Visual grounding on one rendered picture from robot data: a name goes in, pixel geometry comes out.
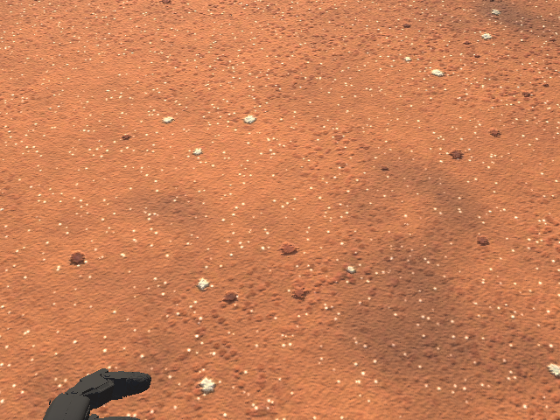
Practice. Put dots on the left robot hand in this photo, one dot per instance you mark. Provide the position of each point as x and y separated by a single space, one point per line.
94 390

